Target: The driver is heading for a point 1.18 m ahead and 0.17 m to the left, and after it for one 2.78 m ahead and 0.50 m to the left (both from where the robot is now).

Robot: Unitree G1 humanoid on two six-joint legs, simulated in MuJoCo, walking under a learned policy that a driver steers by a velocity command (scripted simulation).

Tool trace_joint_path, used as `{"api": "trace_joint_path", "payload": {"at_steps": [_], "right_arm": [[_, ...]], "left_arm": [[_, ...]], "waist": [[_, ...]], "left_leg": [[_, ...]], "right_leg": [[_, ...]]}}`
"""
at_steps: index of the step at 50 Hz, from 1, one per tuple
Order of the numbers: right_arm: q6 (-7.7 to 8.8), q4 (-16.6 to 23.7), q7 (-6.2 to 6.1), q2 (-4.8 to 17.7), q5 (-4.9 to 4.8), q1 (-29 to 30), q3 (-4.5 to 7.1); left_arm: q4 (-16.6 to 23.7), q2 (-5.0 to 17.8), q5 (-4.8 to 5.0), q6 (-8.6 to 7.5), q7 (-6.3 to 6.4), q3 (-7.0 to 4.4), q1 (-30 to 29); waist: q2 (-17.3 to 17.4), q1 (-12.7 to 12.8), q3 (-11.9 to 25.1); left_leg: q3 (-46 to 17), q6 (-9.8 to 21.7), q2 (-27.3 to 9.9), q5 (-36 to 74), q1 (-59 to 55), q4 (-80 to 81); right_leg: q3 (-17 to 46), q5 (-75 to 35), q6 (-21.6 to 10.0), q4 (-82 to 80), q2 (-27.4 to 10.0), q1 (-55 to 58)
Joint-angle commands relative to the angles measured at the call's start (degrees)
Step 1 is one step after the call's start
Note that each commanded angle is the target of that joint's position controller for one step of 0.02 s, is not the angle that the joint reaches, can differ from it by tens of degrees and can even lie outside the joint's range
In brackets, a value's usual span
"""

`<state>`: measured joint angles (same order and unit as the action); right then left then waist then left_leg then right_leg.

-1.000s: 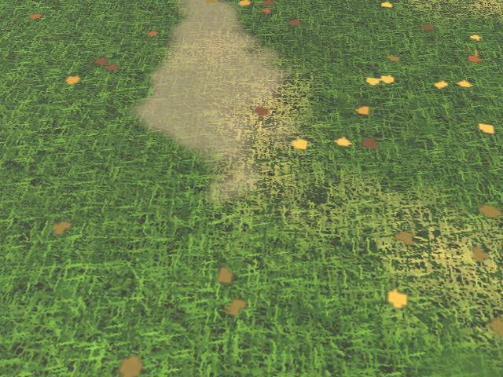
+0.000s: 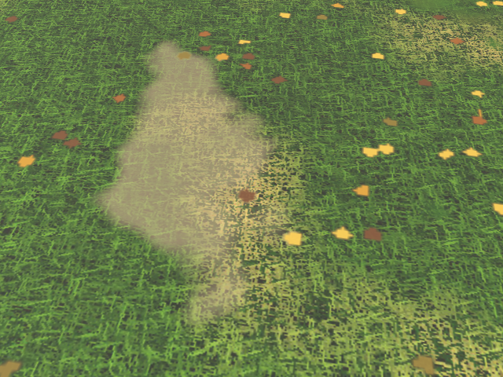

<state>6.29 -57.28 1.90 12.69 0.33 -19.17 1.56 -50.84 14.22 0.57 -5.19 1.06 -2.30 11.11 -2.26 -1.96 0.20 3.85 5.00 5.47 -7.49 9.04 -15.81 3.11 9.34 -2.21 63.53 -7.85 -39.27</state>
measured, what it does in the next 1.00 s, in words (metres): walks ahead: right foot, then left foot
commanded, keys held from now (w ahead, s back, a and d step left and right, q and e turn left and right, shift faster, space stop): w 1.00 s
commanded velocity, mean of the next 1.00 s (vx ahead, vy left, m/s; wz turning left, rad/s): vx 0.50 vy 0.00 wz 0.00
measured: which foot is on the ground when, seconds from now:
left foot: down 0.00-0.32, up 0.34-0.84, down 0.86-1.00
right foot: up 0.00-0.28, down 0.30-0.88, up 0.90-1.00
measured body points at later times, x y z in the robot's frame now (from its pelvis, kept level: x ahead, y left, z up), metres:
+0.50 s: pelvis +0.28 -0.08 +0.00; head +0.30 -0.10 +0.45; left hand +0.33 +0.18 -0.13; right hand +0.37 -0.35 -0.14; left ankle +0.29 +0.09 -0.66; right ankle +0.30 -0.16 -0.74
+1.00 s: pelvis +0.56 -0.01 -0.01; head +0.58 +0.00 +0.44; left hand +0.60 +0.26 -0.15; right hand +0.66 -0.27 -0.13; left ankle +0.61 +0.07 -0.75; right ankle +0.47 -0.17 -0.65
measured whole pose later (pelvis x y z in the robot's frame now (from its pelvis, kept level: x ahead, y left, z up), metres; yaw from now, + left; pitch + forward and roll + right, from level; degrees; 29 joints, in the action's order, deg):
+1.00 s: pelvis +0.56 -0.01 -0.01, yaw +1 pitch +2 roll +0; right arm 5.7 -52.0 2.0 13.8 0.0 -10.7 3.1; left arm -55.0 14.8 1.3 -5.6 0.3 -3.0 16.6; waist -1.8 -0.2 -1.4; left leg 3.7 3.7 1.9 -8.2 19.4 -26.1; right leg 1.9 19.6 -3.0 68.0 -3.5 -25.0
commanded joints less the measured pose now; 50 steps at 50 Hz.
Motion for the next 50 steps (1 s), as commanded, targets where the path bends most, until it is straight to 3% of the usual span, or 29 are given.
{"api": "trace_joint_path", "payload": {"at_steps": [1, 5, 10, 12, 13, 14, 15, 16, 17, 18, 19, 20, 21, 23, 25, 28, 32, 37, 40, 41, 42, 43, 44, 45, 46, 47, 48, 49, 50], "right_arm": [[0.78, 3.2, -1.21, 7.9, -0.19, 1.9, 1.28], [0.11, 2.2, -1.91, 9.2, -1.05, -2.7, 1.48], [-1.21, 0.3, -2.13, 9.7, -1.41, -6.6, 1.85], [-1.78, 0.3, -2.27, 10.5, -1.47, -5.9, 2.22], [-2.05, 0.7, -2.29, 10.9, -1.42, -4.6, 2.33], [-2.35, 1.0, -2.24, 10.2, -1.14, -3.5, 2.02], [-2.28, 2.4, -2.20, 8.2, -0.35, -2.7, 1.07], [-0.96, 3.3, -1.58, 1.3, -0.21, -9.0, -1.03], [0.70, 2.2, -1.24, 3.8, -1.26, -8.9, -0.58], [1.53, 3.9, -1.04, 9.2, -2.80, -3.3, 0.86], [1.63, 4.9, -1.28, 9.5, -2.86, 0.6, 1.01], [1.21, 5.2, -1.69, 8.7, -2.04, 2.6, 1.27], [0.33, 5.1, -2.00, 7.8, -1.46, 1.9, 1.62], [-1.18, 4.4, -2.15, 5.0, -1.19, -0.4, 1.42], [-1.74, 5.4, -2.36, 5.2, -0.96, 1.7, 1.70], [-1.64, 7.9, -2.29, 4.9, -0.54, 8.7, 1.88], [-1.17, 10.1, -1.57, 3.9, -0.91, 16.9, 1.46], [-0.55, 13.0, -0.11, 4.3, -1.47, 23.8, 1.16], [0.04, 13.2, 0.63, 5.9, -1.51, 21.7, 1.72], [0.17, 12.2, 0.54, 7.2, -1.45, 17.8, 2.45], [0.17, 9.4, 0.24, 9.4, -1.36, 9.0, 3.81], [0.09, 6.8, -0.29, 13.4, -0.85, -2.0, 5.18], [-0.30, 5.3, -0.35, 18.3, -0.31, -8.2, 6.35], [-0.29, 5.5, -0.25, 13.5, -0.61, -7.7, 4.79], [-0.14, 6.1, -0.33, 10.9, -1.00, -2.5, 3.93], [-0.14, 7.5, -0.33, 9.2, -0.95, 3.1, 3.28], [-0.12, 7.9, 0.01, 7.1, -0.42, 6.7, 2.63], [0.17, 7.8, 0.13, 6.5, 0.19, 7.9, 2.41], [0.28, 7.3, 0.32, 5.6, 0.20, 8.0, 2.27]], "left_arm": [[2.5, 2.6, -0.55, -0.04, 0.18, -0.76, 0.9], [4.9, 1.6, 0.06, -0.60, -0.62, -0.36, -8.0], [7.8, 2.3, 0.71, -1.25, -2.47, -0.07, -14.6], [8.1, 3.5, 0.72, -1.75, -3.02, -0.45, -13.0], [7.4, 4.8, 0.67, -1.97, -3.07, -1.06, -9.5], [5.0, 6.9, 0.59, -2.08, -2.87, -2.36, -1.5], [2.0, 11.2, 0.17, -2.14, -2.39, -3.88, 10.4], [0.5, 17.6, -0.77, -1.64, -2.25, -5.48, 17.9], [0.3, 12.8, -0.60, -1.53, -2.41, -4.12, 18.4], [1.2, 9.3, -0.21, -1.60, -2.37, -2.92, 12.7], [2.6, 7.2, -0.10, -1.44, -2.36, -2.14, 6.9], [3.2, 5.3, -0.29, -1.35, -2.69, -1.50, 3.1], [3.1, 4.0, -0.68, -1.51, -2.96, -1.05, 1.4], [1.8, 4.0, -0.87, -1.83, -3.25, -1.15, 2.5], [0.4, 5.7, -0.94, -2.01, -2.79, -1.57, 4.6], [-0.9, 6.4, -0.74, -1.46, -1.76, -1.68, 7.6], [-2.3, 7.4, -0.16, -1.05, -0.99, -1.78, 10.8], [-5.0, 7.9, 0.36, 0.04, -0.53, -2.21, 14.7], [-5.1, 8.9, 0.49, 0.81, -0.21, -2.76, 13.3], [-4.9, 9.4, 0.43, 1.07, -0.19, -2.88, 12.0], [-4.6, 8.5, 0.19, 1.41, -0.23, -2.53, 11.1], [-3.3, 6.9, -0.52, 1.41, -0.28, -1.67, 11.0], [-3.1, -0.4, -0.55, 0.17, -1.03, 0.48, 18.1], [-4.0, 2.5, 0.31, -1.44, -1.31, -0.10, 16.5], [-2.1, 7.1, 1.88, -2.27, -1.50, -1.36, 10.9], [-0.9, 7.5, 1.96, -2.45, -1.14, -1.45, 7.1], [-0.7, 7.0, 0.92, -2.04, -0.62, -1.87, 4.9], [-0.7, 5.7, 0.64, -1.23, -0.36, -2.07, 6.6], [-1.2, 4.5, 0.48, -0.40, -0.31, -1.99, 8.0]], "waist": [[3.9, 2.3, -3.3], [4.4, -1.0, -3.6], [5.2, -2.8, -5.4], [6.1, -1.0, -4.3], [6.9, 1.3, -2.3], [6.4, 5.3, 2.3], [3.4, 9.8, 10.9], [-11.0, 8.6, 19.5], [-11.8, 9.0, 23.2], [-8.2, 7.8, 13.7], [-3.9, 6.0, 8.6], [-0.7, 4.3, 4.6], [-1.6, 2.3, 2.7], [-2.3, 0.7, 1.7], [-1.3, 0.4, 0.1], [-0.8, 1.9, -1.5], [-1.0, 4.3, -3.3], [-1.1, 5.9, -5.8], [-2.2, 3.6, -3.9], [-3.0, 1.2, -1.3], [-2.4, -3.1, 3.7], [1.7, -6.9, 11.8], [16.1, -4.4, 20.1], [15.1, -5.2, 22.1], [12.2, -4.1, 13.4], [7.6, -2.2, 8.1], [4.1, -0.4, 3.9], [7.0, 1.8, 3.1], [7.5, 2.7, 2.6]], "left_leg": [[-11.8, 9.5, -16.2, 5.1, 4.8, 10.8], [-9.3, 7.3, -15.5, 5.2, -0.1, 10.1], [-10.3, 6.6, -19.2, 5.2, -9.6, 5.7], [-10.8, 5.6, -20.3, 9.7, -11.6, 2.4], [-10.1, 4.9, -19.8, 17.8, -11.5, -1.5], [-7.7, 3.5, -16.9, 27.2, -10.0, -10.8], [-4.6, 1.5, -13.6, 23.4, -0.7, -26.6], [-1.1, -3.2, -3.6, -1.2, 24.0, -50.1], [-10.2, -2.5, -2.7, -23.7, 32.0, -59.2], [-10.7, -1.2, -6.4, -20.4, 36.9, -62.3], [-8.9, -0.9, -9.8, -14.7, 35.6, -60.3], [-7.9, -1.2, -11.7, -10.7, 33.2, -56.3], [-8.1, -1.4, -13.4, -7.9, 29.5, -52.8], [-7.2, -2.1, -13.7, -5.4, 25.9, -50.4], [-6.9, -2.9, -13.9, -1.8, 28.6, -46.7], [-6.6, -3.9, -13.9, 6.1, 33.1, -36.5], [-4.7, -3.8, -11.9, 14.0, 30.9, -23.3], [-4.7, -2.3, -10.8, 10.5, 32.7, -16.1], [-3.3, -0.2, -8.9, 4.4, 26.4, -13.8], [-1.5, 0.7, -6.9, 3.2, 19.6, -13.3], [0.0, 2.2, -4.9, 3.7, 7.8, -12.6], [-8.2, 5.5, -12.2, 5.0, -10.3, -14.3], [-35.4, 14.8, -26.3, -5.8, -32.2, -9.3], [-46.0, 14.4, -27.6, -9.2, -32.7, -2.3], [-37.4, 11.1, -25.9, -8.8, -25.2, -1.6], [-29.5, 9.3, -24.0, -3.9, -15.8, -0.2], [-23.7, 8.0, -21.3, 0.5, -7.4, 2.0], [-20.4, 7.8, -20.1, 2.7, -2.3, 3.8], [-18.1, 7.8, -18.7, 3.7, 0.5, 5.4]], "right_leg": [[0.2, -9.5, 1.2, -8.9, -1.9, -1.5], [-2.2, -16.2, 1.7, -24.0, 0.9, 0.7], [-2.4, -10.3, 0.4, -32.0, 2.5, 0.0], [-3.1, -5.7, -1.2, -34.3, 3.7, 4.0], [-4.5, -4.3, -2.2, -35.3, 5.3, 9.8], [-6.0, -4.3, -3.7, -36.5, 7.3, 20.4], [0.4, -5.8, -7.2, -34.6, 1.5, 38.1], [26.0, 0.7, -16.4, -38.0, -13.1, 61.7], [39.9, 5.3, -18.1, -45.9, -15.8, 63.7], [31.2, 5.4, -14.4, -46.4, -13.8, 56.0], [22.4, 1.2, -12.3, -47.5, -11.4, 47.0], [16.6, -2.8, -11.2, -49.9, -8.7, 39.0], [12.2, -4.9, -10.0, -52.0, -6.4, 33.8], [8.0, -9.6, -10.5, -54.5, -4.6, 29.3], [5.3, -14.2, -11.1, -55.7, -4.3, 28.9], [3.1, -16.1, -10.5, -56.4, -4.1, 31.5], [0.6, -12.3, -9.1, -57.6, -3.1, 33.3], [1.0, -12.2, -8.7, -54.6, -6.5, 42.1], [0.9, -21.5, -7.3, -49.7, -7.6, 44.9], [0.0, -31.0, -6.6, -45.1, -6.8, 44.5], [-2.2, -37.8, -5.2, -35.0, -3.8, 42.0], [-4.6, -27.9, -3.2, -18.7, -0.5, 30.8], [-5.2, 3.5, 1.1, 4.4, 10.2, 6.4], [4.1, 22.8, 0.0, 12.4, 10.4, -0.4], [3.9, 19.5, -1.1, 14.7, 7.0, -4.9], [1.9, 13.7, -1.4, 12.2, 3.6, -3.6], [0.9, 9.6, -1.5, 8.8, 1.6, -1.0], [1.4, 7.0, -1.4, 6.0, -0.2, 3.0], [1.3, 6.0, -1.1, 4.4, -0.8, 5.6]]}}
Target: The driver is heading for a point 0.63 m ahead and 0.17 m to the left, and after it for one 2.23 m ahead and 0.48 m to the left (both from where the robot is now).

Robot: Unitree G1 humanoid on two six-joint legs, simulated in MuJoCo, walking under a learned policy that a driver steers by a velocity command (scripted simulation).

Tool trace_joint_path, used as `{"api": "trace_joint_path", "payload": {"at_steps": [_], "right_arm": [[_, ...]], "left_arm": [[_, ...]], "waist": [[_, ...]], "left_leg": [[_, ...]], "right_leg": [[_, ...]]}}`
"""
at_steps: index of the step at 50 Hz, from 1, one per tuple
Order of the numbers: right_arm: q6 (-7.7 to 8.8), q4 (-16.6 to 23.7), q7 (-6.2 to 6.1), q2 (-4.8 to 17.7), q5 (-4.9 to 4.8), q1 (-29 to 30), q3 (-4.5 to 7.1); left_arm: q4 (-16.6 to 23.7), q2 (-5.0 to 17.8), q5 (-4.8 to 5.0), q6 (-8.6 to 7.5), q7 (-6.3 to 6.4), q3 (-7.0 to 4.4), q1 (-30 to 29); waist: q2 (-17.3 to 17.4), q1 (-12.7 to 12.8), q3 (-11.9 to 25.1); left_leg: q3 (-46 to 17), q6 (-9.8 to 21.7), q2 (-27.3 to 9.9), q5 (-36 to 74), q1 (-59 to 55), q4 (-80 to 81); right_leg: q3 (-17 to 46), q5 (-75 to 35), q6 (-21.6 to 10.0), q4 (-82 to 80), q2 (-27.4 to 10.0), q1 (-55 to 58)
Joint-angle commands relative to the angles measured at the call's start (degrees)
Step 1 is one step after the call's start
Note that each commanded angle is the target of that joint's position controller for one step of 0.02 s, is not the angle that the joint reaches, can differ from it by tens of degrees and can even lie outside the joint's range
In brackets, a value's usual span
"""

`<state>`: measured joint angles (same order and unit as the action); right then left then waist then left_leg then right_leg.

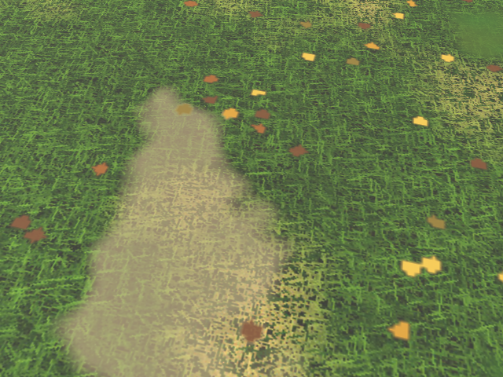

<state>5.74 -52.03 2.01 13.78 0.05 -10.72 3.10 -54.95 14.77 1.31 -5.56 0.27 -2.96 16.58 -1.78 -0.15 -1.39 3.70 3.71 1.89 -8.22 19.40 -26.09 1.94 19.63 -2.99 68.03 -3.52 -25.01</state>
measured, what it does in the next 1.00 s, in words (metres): walks ahead, turning left: right foot, then left foot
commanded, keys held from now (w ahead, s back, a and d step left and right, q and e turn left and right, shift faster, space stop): w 0.20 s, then w+q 0.70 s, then q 0.10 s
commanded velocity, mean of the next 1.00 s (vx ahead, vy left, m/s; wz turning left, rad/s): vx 0.49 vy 0.00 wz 0.34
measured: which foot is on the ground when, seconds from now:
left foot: down 0.00-0.42, up 0.44-0.94, down 0.96-1.00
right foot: up 0.00-0.40, down 0.42-0.94, up 0.96-1.00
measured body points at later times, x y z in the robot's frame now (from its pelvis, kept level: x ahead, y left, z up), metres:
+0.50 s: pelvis +0.27 -0.06 -0.01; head +0.31 -0.06 +0.44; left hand +0.43 +0.21 -0.11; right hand +0.28 -0.32 -0.15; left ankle +0.11 +0.07 -0.66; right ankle +0.37 -0.16 -0.74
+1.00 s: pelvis +0.51 +0.04 -0.02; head +0.54 +0.07 +0.42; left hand +0.42 +0.32 -0.16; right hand +0.79 -0.12 -0.11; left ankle +0.57 +0.15 -0.74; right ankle +0.38 -0.15 -0.68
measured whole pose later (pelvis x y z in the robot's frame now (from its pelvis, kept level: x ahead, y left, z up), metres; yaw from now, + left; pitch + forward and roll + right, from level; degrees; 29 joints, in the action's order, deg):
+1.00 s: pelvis +0.51 +0.04 -0.02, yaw +24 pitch +2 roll -2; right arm 1.9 -42.8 2.2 15.3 -0.6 -3.4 5.2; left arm -53.8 15.7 0.2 -3.3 1.1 -4.8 15.4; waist 0.8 2.0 -3.7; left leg 3.4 6.3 0.2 -8.7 29.7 -37.6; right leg -10.0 30.4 4.5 50.4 -6.1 -6.1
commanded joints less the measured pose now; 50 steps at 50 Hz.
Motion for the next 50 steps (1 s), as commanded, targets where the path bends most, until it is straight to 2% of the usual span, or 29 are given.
{"api": "trace_joint_path", "payload": {"at_steps": [1, 4, 6, 10, 14, 17, 18, 19, 20, 21, 22, 23, 24, 25, 26, 27, 28, 30, 33, 37, 40, 43, 45, 46, 47, 48, 49, 50], "right_arm": [[0.97, 1.4, 0.13, 4.7, 0.34, -1.4, 0.78], [1.07, -0.1, -0.91, 7.2, 0.27, -4.3, 1.31], [0.65, -0.9, -1.62, 7.5, 0.11, -6.5, 1.30], [0.18, -2.1, -2.25, 8.0, -0.44, -9.5, 1.22], [-0.74, -4.0, -2.47, 8.3, -1.08, -14.0, 1.39], [-1.48, -4.2, -3.01, 9.2, -1.41, -13.8, 2.01], [-1.68, -4.0, -3.08, 9.7, -1.46, -13.0, 2.27], [-1.88, -3.6, -3.07, 10.0, -1.49, -11.6, 2.39], [-1.97, -3.0, -2.95, 8.7, -1.21, -10.7, 1.94], [-1.93, -1.2, -2.81, 6.0, -0.37, -10.0, 0.90], [-0.89, -0.4, -2.60, -1.8, -1.09, -17.6, -1.10], [-0.13, -1.3, -2.52, 4.3, -2.31, -16.1, 0.26], [0.06, 0.2, -2.60, 7.9, -3.15, -11.1, 1.36], [-0.16, 0.7, -2.89, 7.5, -2.92, -8.4, 1.49], [-0.61, 1.0, -3.09, 6.8, -2.17, -6.9, 1.86], [-1.41, 1.1, -2.99, 5.6, -2.09, -7.9, 2.15], [-2.22, 1.1, -2.84, 4.3, -2.20, -8.6, 2.17], [-3.46, 2.1, -2.77, 2.8, -2.18, -7.7, 2.21], [-4.15, 4.2, -2.57, 3.1, -1.54, -3.7, 2.51], [-3.69, 6.5, -1.10, 2.6, -1.26, 2.9, 2.10], [-3.63, 9.1, -0.02, 2.3, -1.20, 9.0, 1.57], [-3.83, 11.4, 0.89, 2.9, -1.38, 12.1, 1.55], [-4.00, 12.2, 1.23, 4.5, -1.38, 10.5, 2.27], [-4.06, 11.7, 1.20, 6.0, -1.29, 6.6, 3.15], [-3.93, 9.6, 1.00, 8.6, -1.30, -2.0, 4.70], [-4.08, 7.5, -0.17, 13.3, -1.01, -10.4, 6.78], [-4.07, 7.7, -1.20, 20.8, -0.44, -9.6, 7.72], [-3.40, 10.6, -0.67, 18.9, 0.26, -10.8, 6.66]], "left_arm": [[2.6, 2.9, -0.26, 0.58, 0.52, -1.32, 3.4], [4.4, 3.3, -0.79, 1.28, 0.83, -1.69, -1.7], [5.8, 2.9, -1.09, 1.17, 0.71, -1.74, -5.9], [7.8, 1.7, -0.75, 0.69, -0.08, -1.22, -13.4], [10.4, 1.9, -0.35, -0.07, -1.17, -0.83, -20.6], [11.4, 3.4, -0.14, -1.12, -2.03, -1.06, -20.8], [11.0, 4.4, -0.14, -1.40, -2.08, -1.40, -18.9], [10.0, 5.7, -0.21, -1.66, -1.94, -2.07, -14.8], [7.5, 8.3, -0.42, -1.83, -1.50, -3.44, -6.2], [5.7, 12.6, -1.48, -1.95, -0.90, -4.59, 4.6], [4.4, 16.7, -1.78, -1.40, -1.01, -5.51, 8.6], [5.0, 10.5, -1.66, -1.31, -0.98, -3.87, 7.9], [6.1, 7.3, -1.43, -1.37, -0.73, -2.84, 3.0], [6.6, 5.8, -1.46, -1.33, -0.71, -2.25, -1.2], [6.5, 4.4, -1.60, -1.32, -0.86, -1.87, -4.1], [6.3, 3.6, -2.09, -1.46, -0.88, -1.62, -5.5], [5.9, 3.1, -2.15, -1.52, -0.88, -1.66, -6.1], [5.0, 4.4, -2.05, -1.83, -0.55, -2.14, -5.8], [4.1, 6.1, -2.23, -1.74, 0.23, -2.81, -4.4], [3.6, 7.7, -2.01, -1.11, 0.97, -3.24, -3.2], [2.9, 8.8, -1.37, -0.36, 1.24, -3.64, -0.4], [2.2, 9.9, -0.48, 0.69, 1.10, -4.13, 1.1], [2.6, 11.5, 0.04, 1.35, 1.14, -4.58, -0.1], [3.1, 12.4, 0.26, 1.91, 1.27, -4.78, -1.5], [3.6, 12.6, 0.58, 2.56, 1.37, -4.71, -3.0], [4.5, 11.7, -0.04, 2.39, 1.50, -4.29, -2.6], [7.7, 2.7, -3.37, 1.20, 1.01, -1.71, 1.4], [8.2, 5.5, -1.28, -0.92, 0.31, -1.43, 1.2]], "waist": [[7.1, 1.3, 3.6], [5.0, 1.0, 0.9], [4.6, -0.1, 0.3], [5.1, -2.3, -1.3], [4.8, -4.5, -3.7], [5.9, -3.0, -3.4], [6.7, -1.7, -2.3], [7.2, 0.9, -0.2], [6.3, 4.7, 5.3], [1.2, 8.6, 14.7], [-15.7, 5.3, 22.9], [-12.3, 6.5, 22.7], [-8.6, 6.0, 14.4], [-4.3, 4.4, 9.9], [-2.9, 3.0, 6.1], [-4.5, 1.1, 4.5], [-4.7, 0.2, 3.5], [-3.5, -0.6, 1.5], [-1.6, -0.3, -0.2], [-1.1, 1.4, -1.7], [-0.4, 3.5, -3.8], [-1.1, 3.8, -4.6], [-2.7, 1.7, -2.5], [-3.6, -0.9, -0.1], [-2.6, -5.8, 4.2], [1.5, -9.2, 9.2], [18.7, -2.1, 13.1], [13.6, -4.2, 26.2]], "left_leg": [[-15.9, 9.5, -14.4, 5.6, -8.3, 16.9], [-12.8, 10.1, -14.4, 10.2, -8.5, 18.9], [-11.5, 9.5, -14.2, 11.2, -10.8, 19.4], [-8.2, 7.7, -12.7, 9.6, -12.9, 20.0], [-10.3, 8.0, -14.3, 8.3, -17.7, 17.3], [-12.9, 7.1, -16.2, 9.8, -19.9, 13.3], [-13.6, 6.6, -16.4, 12.1, -19.9, 11.4], [-13.3, 5.8, -15.5, 18.2, -19.1, 7.3], [-11.3, 4.2, -12.0, 23.2, -16.2, -2.1], [-8.1, 1.9, -7.6, 12.2, -5.4, -19.5], [-4.8, -1.8, 1.4, -19.9, 16.7, -39.3], [-12.0, -1.4, -1.2, -24.8, 22.0, -47.8], [-11.4, -0.7, -3.9, -20.2, 25.3, -49.7], [-10.1, -0.6, -6.7, -15.2, 23.4, -48.5], [-9.8, -0.6, -8.3, -11.9, 21.2, -45.6], [-10.2, -0.5, -9.8, -9.7, 18.0, -43.7], [-9.8, -0.4, -10.2, -8.7, 16.2, -42.6], [-9.5, -0.8, -10.7, -6.5, 17.1, -40.6], [-10.2, -1.7, -10.6, 0.2, 21.5, -34.3], [-7.0, -1.8, -9.8, 9.2, 20.7, -22.4], [-4.0, -1.2, -9.2, 9.4, 21.3, -16.4], [-1.7, 0.4, -8.1, 4.0, 21.2, -12.8], [1.5, 2.3, -5.1, -1.7, 15.5, -11.9], [3.5, 3.4, -2.4, -4.0, 9.9, -11.2], [5.1, 5.0, 1.1, 0.0, -1.2, -6.6], [-1.0, 7.5, -0.4, 9.8, -17.5, -3.9], [-28.0, 16.1, -16.5, 27.4, -36.2, -3.9], [-46.7, 23.9, -24.3, 27.0, -41.5, 3.0]], "right_leg": [[1.9, -5.1, 0.1, -1.6, -5.3, -8.0], [1.4, -11.4, 1.6, -8.6, -5.8, -13.2], [1.2, -16.9, 2.4, -15.0, -5.7, -16.2], [-0.7, -25.6, 2.4, -27.9, -3.7, -14.8], [-0.9, -23.7, 2.6, -35.5, -1.6, -14.8], [0.0, -19.6, 1.7, -39.7, -0.5, -10.5], [-0.4, -17.8, 1.3, -40.3, 0.2, -6.8], [-1.6, -16.6, 0.4, -41.5, 1.6, -0.2], [-2.2, -16.5, -1.1, -41.7, 2.1, 12.2], [7.3, -16.3, -4.8, -39.7, -7.6, 30.1], [32.1, -7.5, -12.9, -45.3, -21.4, 49.5], [37.5, -1.0, -12.3, -49.5, -20.8, 47.3], [28.3, -1.7, -9.4, -50.3, -19.3, 39.9], [21.3, -5.6, -7.9, -51.9, -17.3, 31.7], [15.9, -8.6, -7.1, -54.3, -15.2, 24.7], [11.6, -10.6, -6.5, -56.2, -13.7, 20.2], [8.7, -11.5, -6.5, -57.9, -12.9, 17.7], [4.0, -15.4, -7.3, -60.0, -12.9, 15.6], [-1.1, -19.1, -7.5, -61.2, -13.1, 16.9], [-8.0, -20.6, -6.2, -61.7, -12.0, 18.9], [-10.9, -20.8, -5.7, -61.0, -13.1, 22.9], [-12.7, -24.9, -4.6, -57.7, -14.6, 28.3], [-14.5, -41.1, -3.5, -51.6, -14.8, 30.0], [-15.5, -53.2, -2.6, -44.3, -14.1, 29.9], [-17.0, -59.0, -0.8, -32.3, -11.8, 27.6], [-17.1, -47.0, 2.9, -16.1, -8.9, 16.3], [-14.7, 11.7, 7.3, 5.7, 1.8, -9.0], [-0.1, 20.5, 7.6, 16.0, 5.5, -14.2]]}}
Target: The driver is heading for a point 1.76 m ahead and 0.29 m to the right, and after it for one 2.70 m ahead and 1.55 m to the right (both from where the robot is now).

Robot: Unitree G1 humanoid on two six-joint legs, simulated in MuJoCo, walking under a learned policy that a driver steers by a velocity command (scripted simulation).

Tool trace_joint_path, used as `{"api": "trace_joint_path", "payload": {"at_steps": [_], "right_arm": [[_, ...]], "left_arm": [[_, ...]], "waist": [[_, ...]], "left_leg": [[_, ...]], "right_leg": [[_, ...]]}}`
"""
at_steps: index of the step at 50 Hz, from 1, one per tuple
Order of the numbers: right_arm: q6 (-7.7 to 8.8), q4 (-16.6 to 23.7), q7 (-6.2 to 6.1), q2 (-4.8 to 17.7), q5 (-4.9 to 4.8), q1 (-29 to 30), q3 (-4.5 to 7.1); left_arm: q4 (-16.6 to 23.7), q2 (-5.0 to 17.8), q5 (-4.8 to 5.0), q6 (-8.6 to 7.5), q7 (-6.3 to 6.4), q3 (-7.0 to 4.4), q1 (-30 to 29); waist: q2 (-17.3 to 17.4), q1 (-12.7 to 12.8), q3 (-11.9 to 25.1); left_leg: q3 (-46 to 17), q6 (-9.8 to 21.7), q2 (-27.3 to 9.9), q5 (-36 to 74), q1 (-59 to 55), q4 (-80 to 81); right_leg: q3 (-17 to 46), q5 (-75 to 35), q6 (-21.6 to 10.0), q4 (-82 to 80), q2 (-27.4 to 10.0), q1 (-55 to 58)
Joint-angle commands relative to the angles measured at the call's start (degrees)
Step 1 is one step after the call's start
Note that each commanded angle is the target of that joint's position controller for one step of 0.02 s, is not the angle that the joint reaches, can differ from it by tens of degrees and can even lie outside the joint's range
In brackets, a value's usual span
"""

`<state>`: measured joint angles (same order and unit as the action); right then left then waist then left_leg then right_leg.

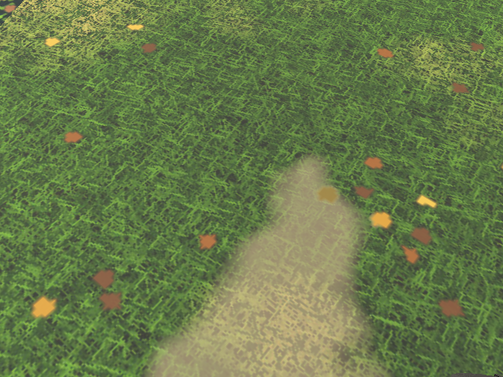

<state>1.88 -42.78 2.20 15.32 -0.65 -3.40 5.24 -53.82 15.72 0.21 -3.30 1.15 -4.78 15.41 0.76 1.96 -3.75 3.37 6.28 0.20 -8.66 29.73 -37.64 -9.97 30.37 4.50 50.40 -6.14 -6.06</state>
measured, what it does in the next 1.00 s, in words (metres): walks ahead: right foot, then left foot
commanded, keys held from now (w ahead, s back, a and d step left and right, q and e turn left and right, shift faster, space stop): q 0.22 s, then e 0.78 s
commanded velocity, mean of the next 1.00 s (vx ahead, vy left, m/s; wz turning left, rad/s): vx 0.08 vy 0.00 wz -0.07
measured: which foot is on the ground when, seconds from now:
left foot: down 0.00-0.50, up 0.52-0.74, down 0.76-1.00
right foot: up 0.00-0.42, down 0.44-0.78, up 0.80-1.00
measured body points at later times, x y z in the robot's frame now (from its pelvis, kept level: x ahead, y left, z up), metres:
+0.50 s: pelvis +0.15 -0.01 +0.02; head +0.17 +0.00 +0.47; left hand +0.26 +0.28 -0.09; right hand +0.33 -0.24 -0.09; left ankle +0.10 +0.08 -0.71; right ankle +0.23 -0.13 -0.71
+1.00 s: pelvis +0.15 +0.03 +0.03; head +0.18 +0.06 +0.48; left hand +0.32 +0.31 -0.09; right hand +0.22 -0.26 -0.06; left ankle +0.15 +0.13 -0.71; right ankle +0.13 -0.12 -0.62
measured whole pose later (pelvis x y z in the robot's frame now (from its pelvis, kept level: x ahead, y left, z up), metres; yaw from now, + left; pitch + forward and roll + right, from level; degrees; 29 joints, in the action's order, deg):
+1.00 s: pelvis +0.15 +0.03 +0.03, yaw -9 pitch +2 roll -1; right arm 0.1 -42.3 -3.0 13.6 1.1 -12.2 3.2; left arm -43.2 19.6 1.2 3.1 1.9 -6.5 10.9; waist -2.8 -0.7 -1.2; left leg 4.4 2.0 -0.9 -13.9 11.6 -23.6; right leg 5.2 19.6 5.8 64.4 0.9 -33.1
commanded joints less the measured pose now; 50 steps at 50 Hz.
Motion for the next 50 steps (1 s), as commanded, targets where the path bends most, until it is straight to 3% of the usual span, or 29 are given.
{"api": "trace_joint_path", "payload": {"at_steps": [1, 2, 3, 4, 5, 6, 8, 11, 15, 18, 20, 21, 22, 23, 24, 25, 27, 29, 31, 34, 37, 38, 39, 40, 41, 42, 44, 47, 50], "right_arm": [[0.97, 1.7, -0.54, 13.6, 1.13, -16.4, 3.42], [1.34, 1.8, -0.65, 10.9, 0.05, -13.2, 2.82], [1.28, 2.6, -0.90, 8.9, -0.56, -9.2, 2.28], [1.07, 3.2, -1.14, 7.4, -0.23, -7.1, 1.74], [1.03, 3.7, -1.37, 8.7, 0.90, -6.3, 1.92], [1.11, 3.9, -1.49, 9.0, 1.01, -5.7, 2.01], [0.87, 3.9, -2.18, 10.0, 0.62, -6.2, 2.33], [-0.36, 4.0, -3.34, 10.9, -0.31, -7.8, 2.51], [-1.05, 3.2, -4.14, 7.5, 0.59, -7.7, 0.90], [-0.40, 1.4, -3.45, 5.0, 1.95, -7.9, -0.72], [0.04, 0.4, -3.00, 5.6, 1.96, -7.3, -0.99], [0.07, 0.1, -3.02, 6.2, 1.50, -7.3, -1.01], [0.18, -0.3, -3.21, 7.3, 1.40, -9.4, -0.65], [0.41, -0.5, -3.44, 8.0, 2.18, -12.9, -0.25], [0.42, -0.8, -3.90, 7.6, 2.07, -15.0, -0.15], [0.04, -0.3, -4.35, 7.5, 2.14, -12.1, -0.19], [-1.32, 1.5, -4.87, 5.4, 1.26, -7.6, -0.21], [-2.36, 2.9, -4.70, 6.3, 0.67, -5.2, 0.24], [-2.57, 2.7, -4.58, 5.4, 0.31, -6.2, 0.19], [-2.12, 1.9, -4.38, 3.2, 0.04, -6.9, -0.37], [-1.53, 0.5, -3.34, 3.9, -0.18, -11.9, 0.20], [-1.68, 0.0, -3.29, 5.6, 0.05, -13.5, 0.85], [-2.08, 0.5, -3.87, 10.4, 1.31, -15.2, 2.04], [-2.20, 1.9, -3.57, 15.0, 4.07, -11.3, 2.85], [-1.38, 4.1, -3.83, 11.6, 4.90, -7.9, 1.78], [-0.85, 4.8, -4.14, 8.7, 3.90, -3.9, 0.94], [-0.33, 5.5, -4.55, 6.9, 1.60, -1.3, 0.25], [-0.73, 4.6, -5.38, 6.6, 1.79, -5.5, -0.13], [-1.45, 3.5, -5.88, 8.3, 1.64, -9.6, 0.49]], "left_arm": [[8.5, 7.0, 2.04, -3.94, -0.77, -0.31, -3.8], [8.7, 6.5, 1.71, -4.14, -0.40, -0.05, -5.4], [7.8, 6.9, 0.24, -3.71, 0.29, -0.42, -5.5], [8.1, 7.6, -0.83, -2.75, 0.83, -0.88, -6.8], [8.7, 7.8, -0.52, -1.75, 0.90, -1.12, -4.9], [8.7, 7.3, -0.53, -1.01, 0.96, -1.10, -3.4], [9.2, 5.7, -0.88, -0.37, 1.15, -0.77, -4.6], [10.7, 4.7, -1.17, 0.29, 1.05, -0.25, -8.3], [10.8, 4.1, -0.46, 0.84, 0.06, 0.48, -11.3], [10.4, 4.3, -0.47, 0.47, -0.73, 0.62, -12.1], [10.7, 5.2, -0.51, 0.04, -1.10, 0.37, -12.0], [10.8, 5.5, -0.67, -0.22, -1.26, 0.31, -11.4], [11.3, 7.8, -1.02, -0.38, -1.24, -0.14, -11.7], [12.0, 11.0, -1.26, -0.33, -1.13, -0.77, -12.4], [11.9, 11.6, -0.84, 0.22, -1.26, -1.20, -11.9], [11.6, 10.0, 0.07, 0.96, -1.28, -1.22, -9.3], [11.2, 8.6, -0.18, 1.76, -0.94, -0.62, -6.4], [11.6, 11.1, -0.73, 1.36, -0.46, -1.47, -4.5], [12.6, 11.6, 0.36, 1.82, 0.30, -2.04, -8.1], [13.4, 10.8, 0.90, 4.27, 0.99, -2.42, -10.2], [14.4, 10.5, 1.37, 5.51, 1.26, -2.56, -11.4], [14.4, 9.3, 1.51, 5.63, 1.40, -2.23, -10.3], [14.7, 6.0, 0.84, 5.54, 1.11, -1.35, -8.6], [17.2, 5.4, 0.82, 4.50, 0.92, -1.36, -9.6], [15.9, 10.2, 0.41, 3.85, 0.84, -2.79, -8.8], [14.1, 11.7, 0.84, 4.16, 0.81, -3.62, -6.2], [11.6, 9.6, 0.40, 5.41, 1.43, -3.38, -2.8], [14.0, 7.6, 1.06, 5.61, 0.98, -2.61, -5.8], [17.0, 6.3, 1.06, 5.64, 0.40, -1.68, -9.3]], "waist": [[4.7, -7.6, 23.7], [2.0, -6.0, 17.3], [-1.0, -4.0, 13.1], [-1.5, -2.7, 10.9], [1.6, -0.7, 10.9], [1.4, 0.3, 10.6], [0.6, 0.5, 10.9], [2.3, -0.9, 12.5], [4.7, -2.8, 12.0], [5.3, -3.4, 10.4], [5.4, -2.7, 8.7], [4.9, -1.9, 8.0], [3.1, -2.6, 8.2], [-1.2, -5.5, 9.3], [-6.5, -6.3, 11.7], [-9.0, -3.7, 12.6], [-13.0, -1.9, 11.4], [-12.5, 0.2, 11.7], [-8.4, -1.7, 11.4], [-10.2, -1.8, 11.5], [-11.4, -4.2, 11.9], [-9.7, -4.6, 11.5], [1.1, -3.9, 10.5], [16.3, -2.4, 7.2], [10.4, -1.8, 6.3], [6.3, 0.4, 5.0], [4.8, 0.7, 3.9], [5.7, -1.7, 4.1], [6.6, -4.4, 5.1]], "left_leg": [[-37.7, 18.0, -20.2, 32.8, -48.6, 15.0], [-29.4, 14.8, -17.0, 32.4, -41.1, 14.5], [-24.8, 12.3, -14.5, 31.3, -32.8, 15.4], [-22.3, 10.8, -12.5, 32.7, -25.7, 17.8], [-22.4, 12.6, -13.5, 37.3, -21.3, 18.1], [-21.0, 12.6, -13.0, 40.0, -19.0, 18.1], [-17.9, 10.8, -10.0, 39.5, -17.1, 17.8], [-18.2, 8.6, -8.8, 36.5, -18.3, 16.8], [-16.1, 5.9, -8.7, 28.6, -19.1, 17.0], [-15.7, 5.7, -9.6, 26.1, -18.5, 16.5], [-16.1, 5.0, -10.1, 25.6, -19.0, 14.2], [-15.7, 3.7, -9.2, 23.7, -19.2, 12.5], [-15.4, 1.7, -7.2, 19.3, -19.9, 10.7], [-13.1, -0.3, -3.2, 12.4, -18.8, 7.3], [-9.0, -2.8, 0.7, 5.1, -15.9, 4.6], [-6.0, -4.8, 2.9, -2.3, -13.9, 0.1], [-5.1, -6.5, 5.0, -17.9, -6.9, -7.1], [-8.7, -7.0, 4.2, -29.1, -0.6, -20.1], [-9.2, -7.8, 2.3, -24.8, -0.5, -17.3], [-6.3, -9.0, 3.7, -16.2, -8.0, -4.2], [-4.3, -7.7, 4.5, -5.3, -18.0, 10.7], [-5.5, -6.1, 2.2, -3.3, -23.3, 15.0], [-17.9, -1.6, -10.5, -7.0, -28.7, 20.1], [-34.5, 7.0, -23.0, -3.3, -21.2, 24.8], [-33.2, 9.8, -23.7, -0.8, -18.7, 24.8], [-26.3, 7.1, -20.2, 1.4, -17.7, 23.5], [-17.4, 3.7, -15.3, 5.5, -19.8, 21.6], [-10.6, 5.0, -13.9, 14.3, -23.1, 20.8], [-9.7, 6.4, -16.0, 17.1, -30.1, 20.3]], "right_leg": [[14.5, 4.8, -1.4, 33.8, 5.3, -36.8], [14.0, -0.3, -2.4, 29.0, 2.9, -37.5], [14.0, -4.0, -2.3, 24.6, 0.8, -35.0], [13.7, -6.3, -2.7, 21.9, 0.0, -30.5], [14.4, -6.3, -2.2, 21.2, 0.3, -27.3], [14.3, -6.2, -1.6, 18.1, 0.5, -26.1], [13.3, -9.8, -1.0, 11.1, 2.2, -25.8], [13.7, -17.3, -0.1, 2.5, 4.0, -26.4], [13.4, -25.4, -0.4, -6.7, 3.0, -23.2], [13.1, -25.0, -1.8, -12.4, 2.7, -17.7], [11.9, -23.1, -3.9, -17.5, 3.6, -15.2], [11.3, -27.3, -5.1, -22.7, 4.2, -12.9], [13.4, -38.8, -6.5, -24.1, 2.8, -10.7], [17.3, -54.0, -8.6, -21.4, -0.5, -7.8], [20.6, -55.6, -12.5, -20.5, -2.6, -4.4], [25.6, -51.2, -15.5, -22.9, -4.8, -3.6], [36.7, -46.8, -20.6, -27.3, -10.3, -2.1], [41.7, -45.0, -21.8, -30.0, -13.0, -0.3], [35.8, -40.3, -17.6, -29.7, -8.8, -2.0], [32.1, -33.5, -14.4, -30.5, -3.7, -6.5], [31.6, -25.2, -12.4, -29.4, -1.2, -11.0], [30.4, -17.9, -10.1, -27.5, 1.0, -15.6], [24.9, -5.2, -6.3, -15.7, 6.1, -25.3], [18.3, 4.0, -4.3, -3.0, 12.1, -33.0], [21.0, 2.6, -3.7, 8.3, 8.4, -31.7], [20.7, -1.2, -3.4, 12.6, 8.5, -31.6], [19.3, -7.4, -1.4, 17.9, 7.6, -33.0], [16.0, -10.9, 1.1, 18.8, 6.9, -34.0], [14.6, -11.1, 2.8, 10.8, 5.2, -35.3]]}}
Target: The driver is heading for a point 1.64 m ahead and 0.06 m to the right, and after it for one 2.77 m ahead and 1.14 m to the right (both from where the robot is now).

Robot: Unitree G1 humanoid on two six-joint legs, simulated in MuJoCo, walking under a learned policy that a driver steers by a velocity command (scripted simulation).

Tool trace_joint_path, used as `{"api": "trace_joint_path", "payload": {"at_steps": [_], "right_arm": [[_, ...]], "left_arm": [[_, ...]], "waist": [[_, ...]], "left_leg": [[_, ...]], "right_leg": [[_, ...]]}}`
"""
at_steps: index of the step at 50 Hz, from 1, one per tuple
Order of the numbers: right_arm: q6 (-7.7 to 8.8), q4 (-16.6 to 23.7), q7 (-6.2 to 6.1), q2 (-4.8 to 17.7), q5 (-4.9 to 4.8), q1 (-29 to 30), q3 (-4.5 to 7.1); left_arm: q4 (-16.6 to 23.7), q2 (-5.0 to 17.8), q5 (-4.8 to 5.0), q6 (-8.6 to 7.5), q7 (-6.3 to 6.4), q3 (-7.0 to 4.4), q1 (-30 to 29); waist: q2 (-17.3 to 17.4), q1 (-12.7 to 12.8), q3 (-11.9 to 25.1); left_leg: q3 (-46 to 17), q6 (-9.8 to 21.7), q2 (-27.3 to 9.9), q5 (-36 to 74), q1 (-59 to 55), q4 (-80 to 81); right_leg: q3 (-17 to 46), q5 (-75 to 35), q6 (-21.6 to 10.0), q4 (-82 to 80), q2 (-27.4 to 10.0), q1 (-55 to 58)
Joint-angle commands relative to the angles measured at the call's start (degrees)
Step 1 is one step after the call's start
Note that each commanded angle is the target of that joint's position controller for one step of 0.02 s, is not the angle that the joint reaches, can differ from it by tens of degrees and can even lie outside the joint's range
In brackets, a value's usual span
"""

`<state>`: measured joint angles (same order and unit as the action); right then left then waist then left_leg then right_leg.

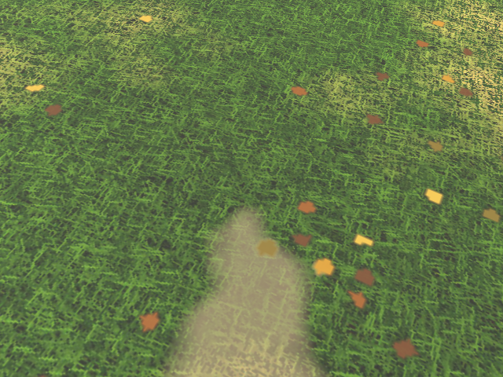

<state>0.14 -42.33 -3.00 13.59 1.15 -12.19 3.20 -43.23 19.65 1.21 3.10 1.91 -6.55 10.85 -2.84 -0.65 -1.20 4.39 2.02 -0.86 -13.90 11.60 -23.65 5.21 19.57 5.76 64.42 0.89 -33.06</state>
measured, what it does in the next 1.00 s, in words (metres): steps on the spot: right foot, then left foot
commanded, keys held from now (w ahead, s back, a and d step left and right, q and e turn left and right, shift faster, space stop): e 0.10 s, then no key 0.90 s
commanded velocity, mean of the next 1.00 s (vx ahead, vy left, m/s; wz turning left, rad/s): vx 0.00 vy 0.00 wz -0.19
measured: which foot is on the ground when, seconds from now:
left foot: down 0.00-0.26, up 0.28-0.58, down 0.60-1.00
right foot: up 0.00-0.24, down 0.26-1.00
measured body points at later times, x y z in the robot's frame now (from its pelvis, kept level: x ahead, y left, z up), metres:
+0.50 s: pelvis +0.00 -0.06 +0.00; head +0.03 -0.08 +0.44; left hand +0.22 +0.16 -0.09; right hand +0.06 -0.36 -0.13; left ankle +0.02 +0.10 -0.70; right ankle -0.01 -0.15 -0.75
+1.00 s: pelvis +0.01 -0.04 -0.01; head +0.02 -0.04 +0.44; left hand +0.15 +0.21 -0.14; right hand +0.06 -0.31 -0.14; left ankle +0.02 +0.09 -0.74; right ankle -0.01 -0.15 -0.74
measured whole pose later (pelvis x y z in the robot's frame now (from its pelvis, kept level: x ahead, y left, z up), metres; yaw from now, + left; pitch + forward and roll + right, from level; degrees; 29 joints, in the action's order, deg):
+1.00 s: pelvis +0.01 -0.04 -0.01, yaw -10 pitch -2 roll +0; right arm 0.6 -52.0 -1.7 13.4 0.4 -11.1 1.6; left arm -53.4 14.2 -0.3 0.7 1.1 -2.6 9.8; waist -0.1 0.1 -2.3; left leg 0.1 -1.1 -1.4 -16.8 10.6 -29.2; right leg 0.6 15.7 -0.2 29.1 0.6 -11.6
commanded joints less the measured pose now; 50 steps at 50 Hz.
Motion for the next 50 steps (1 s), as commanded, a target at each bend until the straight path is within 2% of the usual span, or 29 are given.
{"api": "trace_joint_path", "payload": {"at_steps": [1, 4, 6, 9, 11, 12, 13, 14, 15, 16, 17, 18, 19, 21, 23, 26, 28, 29, 30, 31, 32, 33, 34, 35, 38, 44, 50], "right_arm": [[0.10, 3.1, -0.64, 10.8, -0.23, -0.9, 2.80], [-0.24, 3.5, -0.06, 12.5, -0.46, 0.2, 3.56], [-0.33, 3.6, 0.56, 13.2, -0.81, 0.7, 3.91], [-0.27, 2.8, 1.59, 13.8, -2.02, 0.7, 4.13], [-0.18, 2.3, 1.85, 13.3, -3.32, 2.4, 3.83], [0.14, 0.9, 2.03, 11.3, -3.17, -0.2, 3.12], [0.60, 1.6, 2.32, 7.8, -0.55, -1.0, 1.74], [0.90, 3.5, 2.57, 5.4, 1.04, -0.5, 0.63], [0.46, 3.4, 2.20, 9.8, -0.24, 2.5, 1.99], [-0.02, 3.1, 2.15, 10.9, -1.55, 3.2, 2.43], [-0.46, 2.1, 1.77, 10.8, -1.64, 2.5, 2.64], [-1.00, 1.4, 1.30, 11.5, -1.09, 2.1, 2.92], [-1.34, 0.9, 1.16, 11.3, -0.87, 1.1, 2.97], [-1.46, -0.1, 1.11, 9.4, -1.11, -1.1, 2.50], [-1.42, -0.1, 1.05, 7.7, -1.16, 0.1, 1.72], [-1.33, 0.2, 1.12, 7.8, -1.30, 1.8, 1.37], [-1.09, -0.7, 1.35, 7.6, -1.31, 0.4, 1.25], [-0.81, -1.3, 1.55, 7.0, -0.87, -0.7, 0.98], [-0.53, -1.4, 1.58, 8.4, -0.05, -0.9, 1.02], [-0.43, -0.9, 1.39, 11.4, 0.06, -0.9, 1.41], [-0.36, -2.3, 1.56, 12.7, -0.75, 0.8, 1.94], [-0.05, -1.6, 1.99, 9.6, -0.87, 2.2, 1.38], [0.28, -1.9, 2.05, 8.2, -0.32, 2.2, 0.88], [0.63, -2.2, 2.01, 8.4, -0.09, 2.3, 0.83], [1.38, -3.6, 1.68, 7.6, -0.48, 0.8, 0.51], [1.08, -5.5, 1.14, 7.3, -0.65, 0.8, 0.19], [0.97, -7.8, 1.13, 6.9, -0.74, 1.0, -0.07]], "left_arm": [[7.1, 2.1, -0.02, -0.71, -0.68, 0.34, -5.1], [9.0, 1.5, -0.11, -0.52, -1.66, 0.91, -5.9], [9.7, 1.4, -0.15, -0.38, -2.12, 1.00, -5.9], [10.3, 1.4, -0.15, -0.15, -2.53, 0.82, -5.1], [9.1, 1.2, -0.27, -0.21, -2.86, 0.59, -1.6], [8.5, 3.1, -0.58, -0.27, -2.58, 0.06, 0.3], [8.8, 7.5, -0.94, -0.36, -1.72, -0.87, 3.0], [10.0, 9.4, -2.20, -0.92, -1.41, -0.42, 1.1], [9.3, 5.7, -2.63, -2.05, -1.87, 0.46, 1.9], [8.6, 4.6, -2.54, -3.00, -2.13, 1.07, -0.7], [8.3, 4.7, -2.11, -3.51, -2.18, 1.00, -3.4], [8.2, 4.2, -1.54, -3.74, -2.17, 1.24, -5.3], [8.0, 3.8, -1.52, -3.82, -2.04, 1.51, -6.4], [7.3, 2.5, -1.83, -3.92, -1.83, 1.95, -7.4], [6.4, 2.0, -1.83, -3.88, -1.71, 2.15, -7.7], [4.5, 2.8, -1.99, -3.59, -1.70, 2.16, -6.2], [3.7, 2.0, -1.62, -3.51, -1.77, 2.71, -7.3], [3.1, 1.2, -1.27, -3.52, -1.86, 3.13, -7.4], [2.1, 0.1, -1.55, -3.89, -1.98, 3.52, -5.4], [1.6, -0.2, -2.58, -4.29, -2.27, 3.64, -3.5], [1.2, -0.7, -2.53, -4.29, -2.34, 3.46, -1.7], [0.9, 1.1, -2.63, -4.05, -2.17, 3.33, -4.9], [0.8, 1.5, -2.17, -3.80, -1.94, 3.00, -6.0], [0.4, 0.8, -1.88, -3.46, -1.60, 3.11, -6.3], [-1.1, 0.3, -1.88, -3.02, -1.28, 3.07, -4.8], [-4.9, 0.0, -1.61, -3.11, -0.96, 2.89, -3.3], [-8.5, 0.4, -1.48, -3.10, -0.50, 2.86, -2.1]], "waist": [[10.4, -2.0, 3.0], [11.3, -2.4, 3.1], [11.6, -2.3, 3.2], [12.3, -1.8, 3.8], [11.7, 1.1, 4.5], [8.8, 1.5, 5.8], [-1.8, 1.0, 10.5], [-12.4, 0.2, 10.9], [-6.3, 3.5, 12.6], [-5.9, 2.2, 9.3], [-5.2, 1.1, 7.5], [-4.9, 0.6, 5.9], [-4.5, -0.4, 5.6], [-4.3, -1.4, 6.7], [-4.8, -0.6, 6.3], [-5.2, 0.9, 5.5], [-4.5, -0.3, 4.7], [-3.4, -1.6, 4.1], [-1.1, -1.2, 4.5], [3.6, 0.9, 4.8], [10.6, 3.6, 3.8], [8.9, 1.1, 2.2], [7.4, 0.7, 1.6], [7.1, 0.6, 1.2], [6.1, 0.4, 1.4], [3.5, 0.2, 1.0], [2.8, 0.4, 0.8]], "left_leg": [[-10.2, 10.9, -15.6, 22.5, -12.8, 6.3], [-7.4, 11.3, -16.8, 23.1, -11.2, 6.3], [-5.6, 11.3, -16.8, 24.9, -8.8, 5.7], [-5.5, 10.8, -17.3, 27.7, -8.8, 2.9], [-3.8, 7.8, -15.8, 25.9, -6.9, -1.9], [-1.5, 4.2, -13.7, 21.7, -2.8, -5.9], [2.9, -1.2, -9.5, 5.3, 7.6, -16.9], [1.6, -5.6, -3.2, -24.5, 19.1, -27.4], [-4.4, -6.7, -3.8, -26.1, 18.8, -35.3], [-5.8, -6.6, -4.3, -23.3, 19.4, -37.4], [-6.2, -6.4, -4.4, -20.2, 20.1, -36.8], [-6.7, -6.7, -4.5, -17.1, 19.8, -36.1], [-6.6, -7.0, -3.9, -14.1, 17.0, -36.4], [-6.2, -7.3, -3.4, -10.4, 13.2, -32.4], [-5.9, -7.1, -3.5, -9.1, 10.3, -25.0], [-5.4, -6.5, -2.9, -8.7, 6.8, -16.8], [-4.8, -5.7, -2.4, -3.5, 2.5, -8.4], [-4.4, -4.9, -2.0, 4.1, -1.7, -0.7], [-7.1, -4.0, -3.8, 12.1, -6.2, 1.2], [-10.4, -2.5, -7.6, 20.7, -8.7, 0.0], [-9.6, -0.2, -7.2, 10.9, -2.7, -1.6], [-9.1, 0.0, -5.7, 4.2, 1.0, -0.1], [-8.6, -0.9, -5.2, 2.6, 1.9, 0.5], [-8.1, -1.7, -4.5, 3.8, 1.9, 0.3], [-7.3, -2.2, -4.0, 6.3, 0.5, -0.6], [-6.8, -1.9, -3.3, 6.6, -0.3, -0.9], [-6.2, -1.8, -2.6, 7.4, -0.5, -0.7]], "right_leg": [[-1.3, 0.1, 1.6, -5.5, -2.6, -7.3], [-4.1, 1.3, 0.9, -12.2, -4.1, -2.0], [-6.2, 2.3, -0.3, -16.8, -3.7, 3.1], [-8.2, 2.3, -2.9, -25.2, -1.8, 8.6], [-9.5, -8.0, -6.0, -39.2, -0.2, 16.8], [-7.2, -17.3, -7.7, -45.6, -0.6, 25.1], [5.3, -38.2, -10.6, -43.4, -10.8, 38.0], [18.2, -53.9, -22.0, -40.9, -23.7, 39.4], [16.2, -48.6, -26.5, -42.0, -23.9, 34.5], [11.5, -43.6, -24.2, -42.7, -19.8, 31.8], [8.7, -38.3, -21.2, -43.4, -16.7, 30.2], [7.6, -37.4, -19.8, -43.8, -15.8, 28.3], [6.0, -39.5, -19.6, -44.1, -14.8, 25.4], [3.5, -38.4, -19.1, -44.3, -13.2, 23.9], [2.8, -34.2, -18.5, -44.3, -12.3, 23.6], [5.4, -27.6, -19.2, -44.5, -13.1, 23.4], [6.2, -21.3, -17.9, -44.1, -12.4, 21.8], [5.6, -17.2, -16.0, -43.7, -11.1, 20.0], [5.0, -12.5, -13.1, -43.2, -9.2, 18.0], [2.5, -6.7, -10.4, -41.0, -5.9, 16.0], [-1.5, -3.7, -8.4, -42.1, -2.4, 18.5], [-2.1, -4.6, -7.2, -40.5, -2.0, 21.1], [-2.0, -5.4, -7.5, -39.8, -2.2, 21.0], [-1.6, -7.1, -8.0, -39.7, -2.6, 20.9], [-1.5, -10.2, -8.2, -39.6, -2.8, 20.8], [-1.9, -12.1, -7.3, -39.7, -2.6, 21.1], [-2.1, -13.5, -7.0, -39.8, -2.7, 22.0]]}}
